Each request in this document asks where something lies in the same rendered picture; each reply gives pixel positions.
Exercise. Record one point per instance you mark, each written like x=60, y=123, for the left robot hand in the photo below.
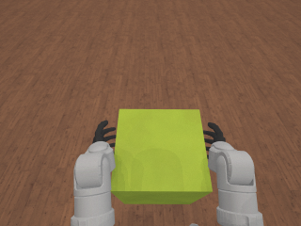
x=100, y=132

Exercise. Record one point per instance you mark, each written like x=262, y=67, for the carton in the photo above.
x=160, y=157

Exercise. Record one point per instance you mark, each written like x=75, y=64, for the right robot forearm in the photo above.
x=236, y=183

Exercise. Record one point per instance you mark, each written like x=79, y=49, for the left robot forearm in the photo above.
x=92, y=185

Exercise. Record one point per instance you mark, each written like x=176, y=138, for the right robot hand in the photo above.
x=217, y=135

